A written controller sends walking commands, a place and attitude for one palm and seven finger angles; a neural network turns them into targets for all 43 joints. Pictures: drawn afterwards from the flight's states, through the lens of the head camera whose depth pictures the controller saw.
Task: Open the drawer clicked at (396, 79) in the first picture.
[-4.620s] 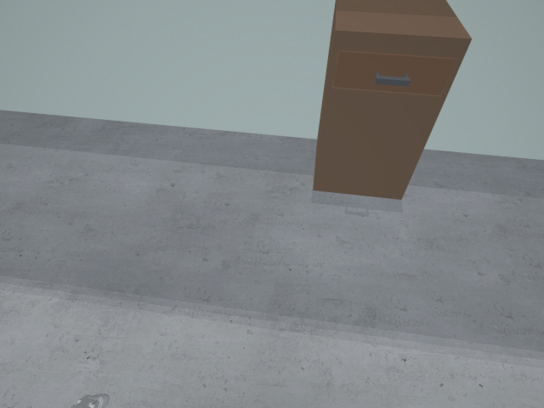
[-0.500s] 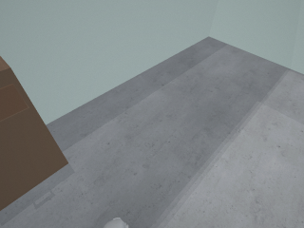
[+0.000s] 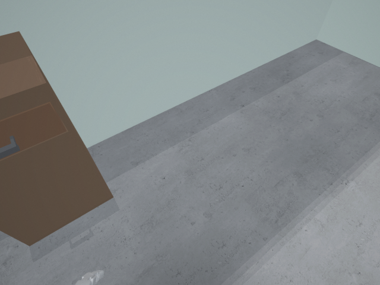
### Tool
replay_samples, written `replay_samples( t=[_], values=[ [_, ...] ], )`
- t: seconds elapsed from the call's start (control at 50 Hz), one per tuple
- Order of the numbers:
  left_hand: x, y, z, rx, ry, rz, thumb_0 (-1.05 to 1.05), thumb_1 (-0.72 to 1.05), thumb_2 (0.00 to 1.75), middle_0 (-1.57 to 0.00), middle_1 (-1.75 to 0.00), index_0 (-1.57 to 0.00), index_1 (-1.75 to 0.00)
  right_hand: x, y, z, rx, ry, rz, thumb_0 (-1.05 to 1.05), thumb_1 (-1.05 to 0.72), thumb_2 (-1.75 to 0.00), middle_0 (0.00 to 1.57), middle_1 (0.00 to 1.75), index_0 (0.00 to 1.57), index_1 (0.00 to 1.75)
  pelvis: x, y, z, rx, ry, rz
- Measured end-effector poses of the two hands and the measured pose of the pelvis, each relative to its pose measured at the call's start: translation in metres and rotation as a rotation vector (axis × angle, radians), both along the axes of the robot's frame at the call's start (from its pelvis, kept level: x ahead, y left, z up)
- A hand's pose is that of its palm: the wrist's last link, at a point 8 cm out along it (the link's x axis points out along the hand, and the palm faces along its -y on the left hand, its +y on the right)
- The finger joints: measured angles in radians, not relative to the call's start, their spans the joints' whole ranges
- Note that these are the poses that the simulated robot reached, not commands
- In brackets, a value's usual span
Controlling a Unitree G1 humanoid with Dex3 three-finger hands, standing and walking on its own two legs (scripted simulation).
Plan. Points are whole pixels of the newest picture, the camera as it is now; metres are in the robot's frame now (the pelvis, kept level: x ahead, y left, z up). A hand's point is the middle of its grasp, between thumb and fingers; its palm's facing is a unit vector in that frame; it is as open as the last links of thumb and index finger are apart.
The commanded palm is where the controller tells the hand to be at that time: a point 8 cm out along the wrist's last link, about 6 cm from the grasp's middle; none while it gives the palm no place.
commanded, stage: turn to face it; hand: left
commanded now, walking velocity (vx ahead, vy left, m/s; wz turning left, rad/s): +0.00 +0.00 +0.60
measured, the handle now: out of the picture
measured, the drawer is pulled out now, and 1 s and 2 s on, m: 0.00 0.00 0.00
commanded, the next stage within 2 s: take the last steps up to it in 0.88 s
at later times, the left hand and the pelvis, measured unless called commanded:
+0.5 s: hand out of the picture -0.04 +0.22 -0.18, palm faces +0.37 -0.89 -0.27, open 7.4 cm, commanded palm none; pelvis +0.00 +0.00 -0.01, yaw +20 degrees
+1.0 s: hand out of the picture -0.02 +0.16 -0.14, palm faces +0.54 -0.80 -0.27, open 7.4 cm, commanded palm none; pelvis +0.02 -0.03 +0.01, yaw +33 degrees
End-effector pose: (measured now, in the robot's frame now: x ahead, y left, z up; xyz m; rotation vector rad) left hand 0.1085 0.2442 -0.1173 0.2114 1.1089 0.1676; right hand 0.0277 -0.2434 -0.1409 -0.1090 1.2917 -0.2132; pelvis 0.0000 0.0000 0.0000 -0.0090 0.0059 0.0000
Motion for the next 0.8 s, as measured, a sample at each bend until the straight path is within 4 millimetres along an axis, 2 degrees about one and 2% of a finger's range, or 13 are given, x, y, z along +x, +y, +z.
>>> replay_samples(
  t=[0.06,0.14,0.26,0.34,0.44,0.48,0.52,0.58,0.66,0.8],
  values=[
    [-0.003,-0.010,0.004,0.028,-0.041,0.024,0.00,0.91,0.90,-0.20,-0.30,-0.19,-0.30,0.014,-0.017,-0.010,0.011,-0.005,0.031,0.00,-0.91,-0.90,0.21,0.30,0.20,0.30,0.001,-0.014,-0.006,0.013,-0.001,0.041],
    [-0.024,-0.020,0.013,0.032,-0.025,0.082,0.00,0.91,0.90,-0.20,-0.30,-0.20,-0.30,0.039,-0.033,-0.004,0.005,-0.010,0.098,0.01,-0.91,-0.90,0.20,0.30,0.20,0.30,0.005,-0.023,0.002,0.027,-0.012,0.105],
    [-0.062,-0.025,0.009,0.011,0.039,0.173,0.00,0.90,0.90,-0.20,-0.30,-0.20,-0.30,0.081,-0.035,0.006,-0.012,-0.025,0.212,0.01,-0.91,-0.90,0.20,0.30,0.20,0.30,0.008,-0.027,0.007,0.050,-0.012,0.193],
    [-0.096,-0.018,-0.001,-0.011,0.096,0.251,0.00,0.90,0.90,-0.21,-0.30,-0.20,-0.30,0.114,-0.020,0.010,-0.028,-0.039,0.310,0.01,-0.91,-0.90,0.20,0.30,0.20,0.30,0.008,-0.021,0.005,0.048,-0.004,0.250],
    [-0.147,0.005,-0.025,-0.037,0.168,0.371,0.00,0.90,0.90,-0.21,-0.30,-0.20,-0.31,0.161,0.017,0.013,-0.061,-0.118,0.445,0.01,-0.91,-0.90,0.20,0.30,0.20,0.30,0.007,-0.002,-0.009,0.020,0.005,0.319],
    [-0.164,0.015,-0.031,-0.037,0.206,0.407,0.00,0.90,0.90,-0.21,-0.30,-0.20,-0.30,0.173,0.032,0.017,-0.066,-0.156,0.481,0.01,-0.91,-0.90,0.20,0.30,0.20,0.30,0.005,0.002,-0.012,0.026,0.004,0.339],
    [-0.173,0.022,-0.029,-0.029,0.227,0.439,0.00,0.91,0.90,-0.20,-0.30,-0.20,-0.30,0.179,0.042,0.023,-0.068,-0.178,0.507,0.00,-0.91,-0.90,0.20,0.30,0.20,0.30,0.005,0.003,-0.008,0.017,0.000,0.356],
    [-0.174,0.029,-0.020,-0.019,0.206,0.469,0.01,0.91,0.90,-0.20,-0.30,-0.20,-0.30,0.182,0.051,0.028,-0.066,-0.178,0.537,0.00,-0.91,-0.90,0.20,0.30,0.20,0.30,0.005,0.004,-0.002,0.007,-0.004,0.387],
    [-0.164,0.030,-0.008,0.000,0.148,0.487,0.01,0.91,0.90,-0.20,-0.30,-0.19,-0.30,0.184,0.058,0.025,-0.040,-0.161,0.566,0.00,-0.91,-0.90,0.21,0.30,0.20,0.30,0.008,0.001,0.002,0.007,-0.005,0.423],
    [-0.140,0.007,0.003,0.049,0.056,0.498,0.00,0.91,0.90,-0.20,-0.30,-0.19,-0.30,0.188,0.048,-0.002,0.034,-0.128,0.578,0.00,-0.91,-0.90,0.21,0.30,0.21,0.30,0.019,-0.020,-0.006,0.035,-0.006,0.475]
  ],
)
